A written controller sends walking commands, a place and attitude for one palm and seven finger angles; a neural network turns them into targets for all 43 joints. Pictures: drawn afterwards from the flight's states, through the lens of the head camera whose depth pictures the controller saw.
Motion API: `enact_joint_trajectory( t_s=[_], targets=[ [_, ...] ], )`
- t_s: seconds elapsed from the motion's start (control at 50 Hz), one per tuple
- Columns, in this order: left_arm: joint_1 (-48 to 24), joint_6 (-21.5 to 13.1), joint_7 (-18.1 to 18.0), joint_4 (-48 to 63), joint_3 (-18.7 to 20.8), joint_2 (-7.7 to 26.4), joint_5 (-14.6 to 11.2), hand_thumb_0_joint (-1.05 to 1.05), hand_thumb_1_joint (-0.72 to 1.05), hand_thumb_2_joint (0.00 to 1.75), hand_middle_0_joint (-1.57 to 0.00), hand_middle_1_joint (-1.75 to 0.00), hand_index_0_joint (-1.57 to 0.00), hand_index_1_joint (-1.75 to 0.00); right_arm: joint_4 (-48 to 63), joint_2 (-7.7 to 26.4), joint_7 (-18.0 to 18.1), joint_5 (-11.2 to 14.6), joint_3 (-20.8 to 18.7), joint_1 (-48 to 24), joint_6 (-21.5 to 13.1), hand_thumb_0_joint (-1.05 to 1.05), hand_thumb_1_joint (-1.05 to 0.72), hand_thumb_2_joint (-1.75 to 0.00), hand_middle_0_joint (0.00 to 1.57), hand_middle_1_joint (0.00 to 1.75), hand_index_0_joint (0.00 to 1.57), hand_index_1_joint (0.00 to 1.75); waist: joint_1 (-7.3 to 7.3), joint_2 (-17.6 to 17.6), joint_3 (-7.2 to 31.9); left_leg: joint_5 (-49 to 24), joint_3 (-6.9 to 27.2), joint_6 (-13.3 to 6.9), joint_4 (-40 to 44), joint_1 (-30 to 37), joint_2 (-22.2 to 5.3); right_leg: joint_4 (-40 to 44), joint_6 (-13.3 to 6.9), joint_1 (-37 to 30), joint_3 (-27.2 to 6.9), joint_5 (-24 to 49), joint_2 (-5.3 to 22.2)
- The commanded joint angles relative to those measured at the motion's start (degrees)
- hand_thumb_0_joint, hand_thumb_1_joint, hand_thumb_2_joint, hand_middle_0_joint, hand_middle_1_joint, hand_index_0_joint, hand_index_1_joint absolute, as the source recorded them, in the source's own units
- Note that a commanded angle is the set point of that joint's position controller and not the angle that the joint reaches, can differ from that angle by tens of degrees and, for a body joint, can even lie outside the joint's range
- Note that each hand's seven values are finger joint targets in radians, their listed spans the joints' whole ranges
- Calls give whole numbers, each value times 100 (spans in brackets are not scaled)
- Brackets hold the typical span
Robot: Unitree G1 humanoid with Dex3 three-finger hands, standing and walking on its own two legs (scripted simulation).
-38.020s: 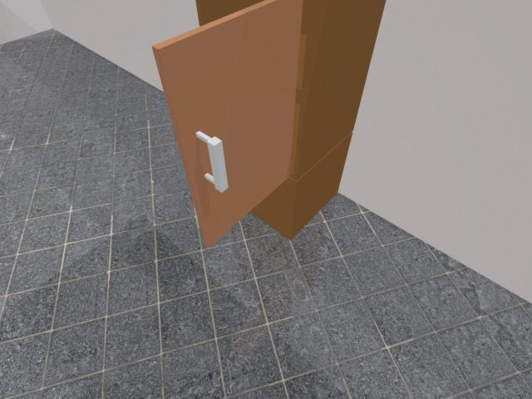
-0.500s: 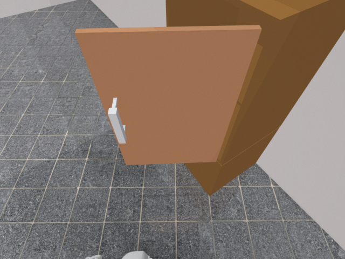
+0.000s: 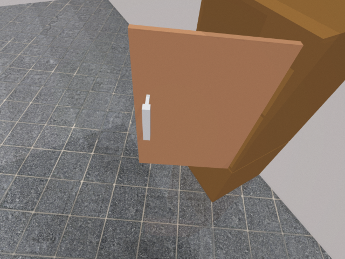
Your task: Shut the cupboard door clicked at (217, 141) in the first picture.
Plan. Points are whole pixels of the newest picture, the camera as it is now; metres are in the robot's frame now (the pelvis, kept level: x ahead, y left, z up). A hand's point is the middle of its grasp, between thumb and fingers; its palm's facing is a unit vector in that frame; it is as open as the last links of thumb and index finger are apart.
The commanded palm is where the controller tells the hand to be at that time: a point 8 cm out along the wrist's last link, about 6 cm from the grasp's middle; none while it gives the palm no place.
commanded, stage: come to a stop and stand still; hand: left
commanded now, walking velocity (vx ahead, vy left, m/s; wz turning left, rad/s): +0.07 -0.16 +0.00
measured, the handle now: (147, 118) +0.49 +0.12 -0.01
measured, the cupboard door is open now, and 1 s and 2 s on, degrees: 59 59 59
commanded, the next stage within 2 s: look again from close up in 0.66 s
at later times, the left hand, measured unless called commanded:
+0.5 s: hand out of the picture +0.00 +0.12 -0.18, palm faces +0.01 -0.98 -0.19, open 7.2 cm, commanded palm none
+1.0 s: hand out of the picture -0.06 +0.14 -0.19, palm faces +0.03 -0.99 -0.16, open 7.4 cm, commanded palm none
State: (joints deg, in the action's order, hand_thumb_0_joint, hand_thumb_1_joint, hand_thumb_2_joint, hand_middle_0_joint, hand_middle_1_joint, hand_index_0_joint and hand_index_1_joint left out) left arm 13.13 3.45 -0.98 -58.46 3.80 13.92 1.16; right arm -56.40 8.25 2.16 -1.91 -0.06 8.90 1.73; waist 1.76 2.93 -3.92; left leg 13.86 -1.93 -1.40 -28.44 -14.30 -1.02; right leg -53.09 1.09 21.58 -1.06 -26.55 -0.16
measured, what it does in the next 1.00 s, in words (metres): steps on the spot: right foot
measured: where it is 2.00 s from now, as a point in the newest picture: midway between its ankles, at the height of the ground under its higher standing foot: outside the picture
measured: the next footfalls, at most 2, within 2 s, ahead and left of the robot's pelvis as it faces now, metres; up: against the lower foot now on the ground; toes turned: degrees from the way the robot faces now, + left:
right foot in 0.24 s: -0.04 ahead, -0.16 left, +0.00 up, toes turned -1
right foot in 1.98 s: +0.04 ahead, -0.17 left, +0.00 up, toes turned -6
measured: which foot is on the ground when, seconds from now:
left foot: down 0.00-1.00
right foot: up 0.00-0.22, down 0.24-1.00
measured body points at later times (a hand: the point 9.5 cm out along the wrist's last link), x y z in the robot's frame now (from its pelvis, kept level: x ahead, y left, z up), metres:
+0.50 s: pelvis -0.04 -0.06 +0.00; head -0.03 -0.05 +0.45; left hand +0.00 +0.18 -0.16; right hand -0.07 -0.29 -0.16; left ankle +0.00 +0.10 -0.74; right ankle -0.08 -0.16 -0.74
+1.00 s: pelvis -0.04 -0.02 -0.01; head -0.05 -0.01 +0.44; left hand -0.06 +0.19 -0.17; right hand +0.00 -0.26 -0.15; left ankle -0.01 +0.09 -0.74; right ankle -0.08 -0.16 -0.74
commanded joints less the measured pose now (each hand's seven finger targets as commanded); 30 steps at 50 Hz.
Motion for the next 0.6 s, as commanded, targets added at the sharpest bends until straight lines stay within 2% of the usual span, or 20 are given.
enact_joint_trajectory(
  t_s=[0.0, 0.08, 0.1, 0.12, 0.14, 0.16, 0.18, 0.2, 0.22, 0.24, 0.26, 0.28, 0.3, 0.32, 0.34, 0.36, 0.38, 0.4, 0.44, 0.58],
  targets=[
    [52, -53, 56, 326, 38, 255, -14, 0, 90, 90, -20, -30, -20, -30, 160, 1331, 116, 5, -365, 454, -108, 0, -90, -90, 20, 30, 20, 30, -309, -1036, 589, -1991, 1428, -842, 1059, 885, -1694, -42, 46, 338, -185, -21, 93],
    [-121, -72, 99, 396, -29, 131, -12, 0, 90, 90, -20, -30, -20, -30, 15, 1383, 88, -14, -436, 710, -105, 0, -90, -90, 20, 30, 20, 30, -439, -1209, 603, -1426, 1535, -794, 1138, 867, -1655, 1002, -10, -100, 34, -173, 99],
    [-44, -79, 99, 336, -37, 101, -19, 0, 90, 90, -20, -30, -20, -30, -20, 1402, 76, -11, -448, 685, -104, 0, -90, -90, 20, 30, 20, 30, -402, -1334, 582, -1226, 1466, -745, 1158, 740, -1602, 1305, -32, -328, 121, -99, 75],
    [75, -94, 96, 274, -43, 77, -30, 0, 90, 90, -20, -30, -20, -30, -49, 1374, 63, -3, -445, 718, -105, 0, -90, -90, 20, 30, 20, 30, -373, -1253, 623, -983, 1445, -675, 1161, 613, -1492, 1688, -62, -613, 181, 84, 14],
    [268, -109, 94, 185, -47, 60, -35, 0, 90, 90, -20, -30, -20, -30, -77, 1387, 49, 16, -444, 651, -102, 0, -90, -90, 20, 30, 20, 30, -265, -1280, 600, -530, 1339, -563, 1148, 355, -1370, 2150, -84, -995, 271, 509, -20],
    [432, -143, 81, 111, -50, 103, -27, 0, 90, 90, -20, -30, -20, -30, -91, 1283, 38, 56, -428, 587, -102, 0, -90, -90, 20, 30, 20, 30, -152, -1083, 445, -368, 1189, -420, 979, -37, -1200, 2929, -109, -1485, 295, 1083, -30],
    [627, -179, 49, 31, -29, 216, -20, 0, 90, 90, -20, -30, -20, -30, -87, 1134, 9, 95, -399, 586, -100, 0, -90, -90, 20, 30, 20, 30, -80, -676, 486, -164, 920, -182, 751, -367, -886, 3528, -173, -1953, 16, 1325, 168],
    [683, -221, 3, -13, 1, 488, 11, 0, 90, 90, -20, -30, -20, -30, -48, 844, -10, 137, -346, 529, -88, 0, -90, -90, 20, 30, 20, 30, -83, 114, 322, 417, 395, 129, 270, -824, -411, 3977, -435, -1979, -832, 837, 895],
    [398, -246, -12, 42, 8, 756, 6, 0, 90, 90, -20, -30, -20, -30, 1, 643, -44, 123, -252, 449, -64, 0, -90, -90, 20, 30, 20, 30, -178, 813, 28, 787, -3, 298, -58, -678, -144, 4396, -738, -1119, -1289, 87, 1487],
    [83, -251, -4, 130, -35, 801, 6, 0, 90, 90, -20, -30, -20, -30, -11, 682, -97, 78, -241, 468, -52, 0, -90, -90, 20, 30, 20, 30, -238, 604, -86, 824, 18, 284, -369, -347, -139, 4470, -906, -511, -1268, -392, 1589],
    [-84, -255, -12, 143, -46, 662, 17, 0, 90, 90, -20, -30, -20, -30, -49, 568, -125, 60, -248, 518, -43, 0, -90, -90, 20, 30, 20, 30, -329, 408, -172, 599, -13, 271, -339, -186, -117, 4319, -838, -362, -1027, -39, 1356],
    [-67, -329, -25, 69, -92, 530, -6, 0, 90, 90, -20, -30, -20, -30, -202, 567, -109, 25, -217, 640, -72, 0, -90, -90, 20, 30, 20, 30, -324, 769, -211, 95, 45, 268, -270, -159, -195, 4106, -790, -506, -892, 845, 1114],
    [-69, -371, -29, 2, -143, 409, -49, 0, 90, 90, -20, -30, -20, -30, -347, 639, -90, 44, -191, 826, -111, 0, -90, -90, 20, 30, 20, 30, -381, 661, -130, -498, 120, 264, -44, 97, -245, 3808, -718, -629, -636, 1627, 989],
    [12, -392, -33, -65, -176, 328, -84, 0, 90, 90, -20, -30, -20, -30, -460, 645, -75, 70, -179, 953, -146, 0, -90, -90, 20, 30, 20, 30, -368, 436, 5, -992, 214, 245, 211, 353, -297, 3589, -582, -719, -407, 1970, 843],
    [87, -394, -41, -105, -205, 252, -105, 0, 90, 90, -20, -30, -20, -30, -539, 703, -62, 87, -166, 1072, -172, 0, -90, -90, 20, 30, 20, 30, -358, 250, 91, -1197, 303, 224, 407, 494, -401, 3475, -461, -798, -294, 1897, 687],
    [156, -385, -58, -135, -213, 186, -95, 0, 90, 90, -20, -30, -20, -30, -611, 702, -57, 98, -175, 1087, -186, 0, -90, -90, 20, 30, 20, 30, -304, 131, -40, -1234, 343, 201, 471, 462, -490, 3526, -400, -813, -252, 1762, 583],
    [167, -370, -78, -151, -213, 139, -85, 0, 90, 90, -20, -30, -20, -30, -654, 727, -49, 93, -166, 1088, -172, 0, -90, -90, 20, 30, 20, 30, -306, 169, -203, -1033, 368, 221, 552, 371, -524, 3670, -379, -790, -328, 1451, 561],
    [222, -357, -70, -213, -208, 155, -89, 0, 90, 90, -20, -30, -20, -30, -699, 712, -36, 94, -148, 1016, -177, 0, -90, -90, 20, 30, 20, 30, -257, -171, -238, -1097, 368, 223, 590, 385, -488, 3656, -373, -796, -346, 1518, 570],
    [287, -343, -67, -284, -204, 203, -102, 0, 90, 90, -20, -30, -20, -30, -756, 675, -21, 101, -124, 1027, -178, 0, -90, -90, 20, 30, 20, 30, -225, -488, -175, -1153, 369, 218, 648, 336, -490, 3598, -357, -1040, -311, 1684, 556],
    [396, -347, -76, -387, -226, 103, -87, 0, 90, 90, -20, -30, -20, -30, -833, 593, -6, 105, -137, 1042, -132, 0, -90, -90, 20, 30, 20, 30, -260, -139, -238, -711, 288, 250, 654, 433, -435, 3873, -356, -897, -378, 1171, 561]
  ],
)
